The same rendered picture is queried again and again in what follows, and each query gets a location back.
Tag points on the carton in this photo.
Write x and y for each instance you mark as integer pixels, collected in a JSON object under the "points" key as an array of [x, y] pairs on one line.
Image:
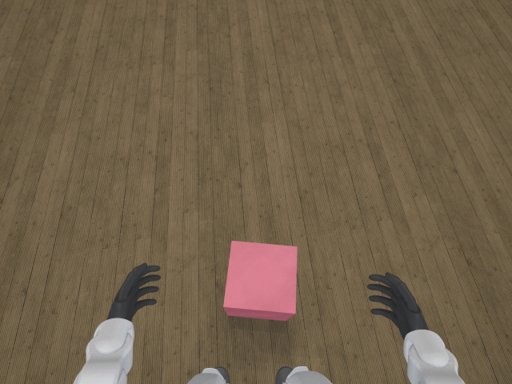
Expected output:
{"points": [[261, 281]]}

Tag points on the robot right shin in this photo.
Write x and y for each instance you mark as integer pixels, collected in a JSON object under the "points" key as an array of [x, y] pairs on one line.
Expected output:
{"points": [[298, 369]]}

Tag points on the robot left forearm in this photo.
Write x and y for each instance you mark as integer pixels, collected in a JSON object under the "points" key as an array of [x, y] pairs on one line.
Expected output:
{"points": [[109, 354]]}

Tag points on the robot right hand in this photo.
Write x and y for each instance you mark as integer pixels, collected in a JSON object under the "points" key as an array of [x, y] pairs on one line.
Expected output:
{"points": [[405, 314]]}

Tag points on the robot right forearm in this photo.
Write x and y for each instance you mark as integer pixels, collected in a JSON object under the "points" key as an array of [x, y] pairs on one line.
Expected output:
{"points": [[429, 362]]}

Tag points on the robot shin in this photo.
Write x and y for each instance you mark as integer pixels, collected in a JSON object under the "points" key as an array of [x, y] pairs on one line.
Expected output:
{"points": [[213, 371], [298, 369]]}

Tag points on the robot left shin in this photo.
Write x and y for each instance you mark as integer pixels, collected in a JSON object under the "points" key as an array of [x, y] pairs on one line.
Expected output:
{"points": [[213, 371]]}

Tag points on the robot left hand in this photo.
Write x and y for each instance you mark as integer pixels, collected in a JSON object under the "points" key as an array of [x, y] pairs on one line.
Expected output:
{"points": [[126, 302]]}

